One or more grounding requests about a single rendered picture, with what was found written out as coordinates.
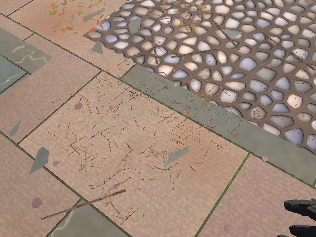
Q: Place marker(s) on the right robot hand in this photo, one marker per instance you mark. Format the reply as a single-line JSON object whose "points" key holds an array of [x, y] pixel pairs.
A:
{"points": [[304, 207]]}

